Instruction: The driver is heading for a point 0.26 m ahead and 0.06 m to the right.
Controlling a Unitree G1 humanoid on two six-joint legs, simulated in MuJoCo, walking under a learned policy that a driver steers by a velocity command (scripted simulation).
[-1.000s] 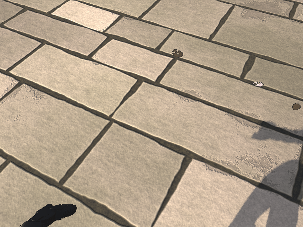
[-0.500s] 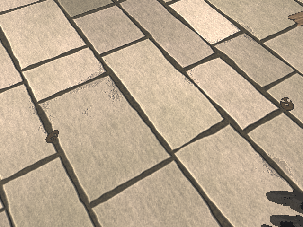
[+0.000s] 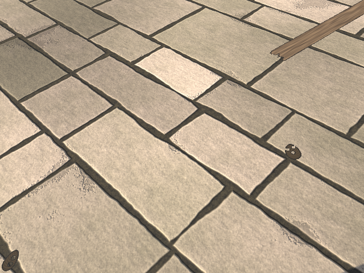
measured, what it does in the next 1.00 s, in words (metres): walks ahead: left foot, then right foot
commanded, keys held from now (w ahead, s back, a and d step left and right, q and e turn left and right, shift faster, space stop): w+e+shift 0.06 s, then shift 0.94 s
